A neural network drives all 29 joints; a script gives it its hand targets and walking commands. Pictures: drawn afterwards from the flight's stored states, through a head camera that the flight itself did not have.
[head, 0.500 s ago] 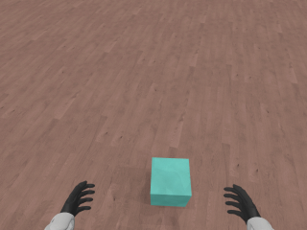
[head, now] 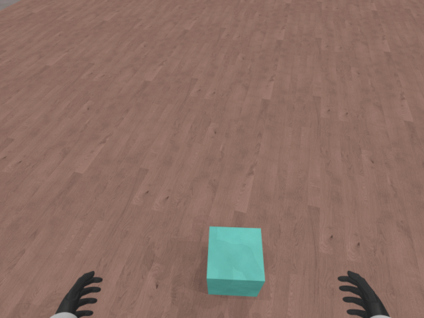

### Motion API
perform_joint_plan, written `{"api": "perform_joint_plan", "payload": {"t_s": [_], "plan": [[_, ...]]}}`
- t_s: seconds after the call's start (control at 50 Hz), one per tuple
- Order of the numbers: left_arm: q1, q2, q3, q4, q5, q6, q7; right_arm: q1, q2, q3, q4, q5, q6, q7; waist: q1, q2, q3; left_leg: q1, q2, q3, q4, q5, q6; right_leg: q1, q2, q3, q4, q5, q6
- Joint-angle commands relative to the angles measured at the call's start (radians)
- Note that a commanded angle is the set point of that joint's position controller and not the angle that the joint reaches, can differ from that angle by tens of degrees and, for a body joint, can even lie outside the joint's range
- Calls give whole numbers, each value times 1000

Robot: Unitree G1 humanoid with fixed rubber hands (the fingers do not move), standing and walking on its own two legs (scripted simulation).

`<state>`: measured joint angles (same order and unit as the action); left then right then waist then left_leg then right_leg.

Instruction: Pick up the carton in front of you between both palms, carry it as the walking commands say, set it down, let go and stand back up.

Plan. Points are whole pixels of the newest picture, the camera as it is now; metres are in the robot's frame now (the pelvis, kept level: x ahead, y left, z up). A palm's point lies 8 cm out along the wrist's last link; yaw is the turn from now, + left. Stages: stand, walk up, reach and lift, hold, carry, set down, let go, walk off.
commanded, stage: stand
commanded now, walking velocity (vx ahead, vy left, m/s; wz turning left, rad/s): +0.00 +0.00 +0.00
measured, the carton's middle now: (233, 262) +0.41 -0.06 -0.64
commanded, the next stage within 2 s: none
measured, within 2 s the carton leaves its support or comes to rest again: neither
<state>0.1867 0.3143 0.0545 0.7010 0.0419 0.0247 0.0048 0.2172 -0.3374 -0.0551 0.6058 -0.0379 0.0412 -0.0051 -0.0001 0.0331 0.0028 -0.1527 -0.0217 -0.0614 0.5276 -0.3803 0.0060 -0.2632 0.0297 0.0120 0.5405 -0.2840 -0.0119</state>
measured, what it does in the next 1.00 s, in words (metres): stands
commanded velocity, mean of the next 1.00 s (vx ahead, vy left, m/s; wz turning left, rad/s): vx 0.00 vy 0.00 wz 0.00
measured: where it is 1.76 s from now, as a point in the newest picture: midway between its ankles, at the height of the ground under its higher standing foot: outside the picture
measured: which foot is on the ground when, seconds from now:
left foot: down 0.00-1.00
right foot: down 0.00-1.00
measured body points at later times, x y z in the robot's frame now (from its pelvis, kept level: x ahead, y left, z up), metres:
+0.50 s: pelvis +0.00 +0.00 +0.00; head +0.01 -0.01 +0.45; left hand +0.13 +0.29 -0.09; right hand +0.14 -0.30 -0.10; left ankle -0.06 +0.12 -0.73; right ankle +0.00 -0.11 -0.73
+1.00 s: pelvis -0.02 +0.00 +0.01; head -0.02 -0.01 +0.46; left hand +0.09 +0.31 -0.10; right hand +0.10 -0.31 -0.10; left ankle -0.06 +0.12 -0.73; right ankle +0.00 -0.11 -0.73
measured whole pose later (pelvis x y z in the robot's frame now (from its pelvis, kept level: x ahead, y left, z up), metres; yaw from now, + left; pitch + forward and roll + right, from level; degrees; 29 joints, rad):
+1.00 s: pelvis -0.02 +0.00 +0.01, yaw +1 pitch -2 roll +0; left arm 0.13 0.36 0.03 0.98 0.02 -0.01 0.01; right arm 0.18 -0.38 -0.01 0.89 -0.03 -0.01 -0.02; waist 0.01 0.02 0.02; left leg -0.06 -0.02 -0.08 0.38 -0.28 0.00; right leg -0.17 0.02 0.00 0.40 -0.20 -0.02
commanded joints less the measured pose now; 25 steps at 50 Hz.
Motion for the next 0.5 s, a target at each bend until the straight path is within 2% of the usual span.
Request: {"api": "perform_joint_plan", "payload": {"t_s": [0.0,0.22,0.48], "plan": [[-46,130,26,-44,-1,-25,6,-33,-123,-27,-49,1,-29,-6,-1,-31,-74,-40,73,-51,-65,343,-13,98,-90,77,-54,304,-8],[-55,167,22,30,-5,-35,18,-20,-155,-14,32,5,-42,-22,1,-33,-70,-21,83,-66,-69,422,-11,150,-106,86,-62,383,-14],[-81,179,15,102,-11,-39,16,-31,-172,0,99,8,-49,-27,5,-21,-40,-16,93,-82,-124,382,-5,170,-113,92,-105,333,-16]]}}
